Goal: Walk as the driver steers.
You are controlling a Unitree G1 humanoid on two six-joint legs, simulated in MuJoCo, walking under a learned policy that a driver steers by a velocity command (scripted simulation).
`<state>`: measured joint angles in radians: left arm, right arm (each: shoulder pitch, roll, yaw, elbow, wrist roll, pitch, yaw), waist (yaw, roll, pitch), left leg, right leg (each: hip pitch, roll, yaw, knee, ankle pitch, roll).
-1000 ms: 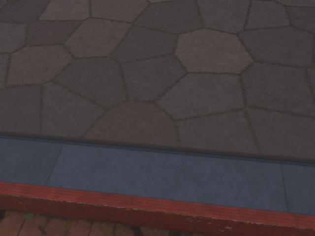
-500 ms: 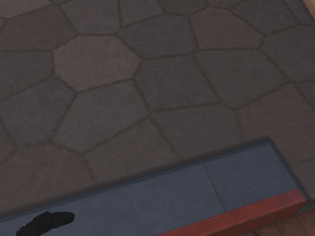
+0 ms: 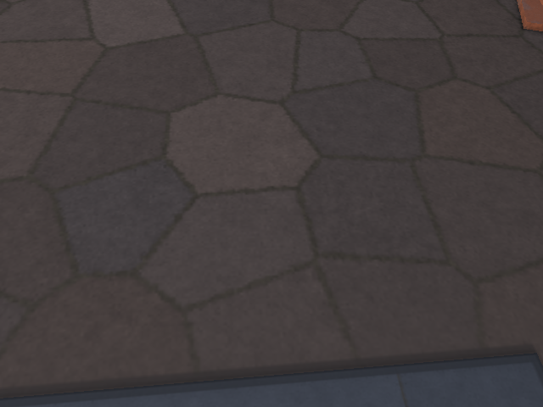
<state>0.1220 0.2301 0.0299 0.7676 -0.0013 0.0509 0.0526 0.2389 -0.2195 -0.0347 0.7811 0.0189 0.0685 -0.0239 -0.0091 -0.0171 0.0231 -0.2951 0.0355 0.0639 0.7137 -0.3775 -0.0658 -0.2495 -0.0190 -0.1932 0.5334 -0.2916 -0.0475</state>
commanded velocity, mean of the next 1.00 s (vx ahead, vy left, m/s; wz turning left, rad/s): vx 0.11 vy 0.00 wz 0.17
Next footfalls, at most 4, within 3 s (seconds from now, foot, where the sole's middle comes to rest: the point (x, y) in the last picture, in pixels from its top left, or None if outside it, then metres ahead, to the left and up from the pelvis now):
0.02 left None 0.01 0.10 -0.77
0.48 right None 0.08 -0.10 -0.77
0.90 left None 0.08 0.15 -0.77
1.38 right None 0.13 -0.20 -0.77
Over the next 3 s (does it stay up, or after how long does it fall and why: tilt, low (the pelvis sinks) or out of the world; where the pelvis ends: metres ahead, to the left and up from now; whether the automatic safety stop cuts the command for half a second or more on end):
stays up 0.43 0.07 0.19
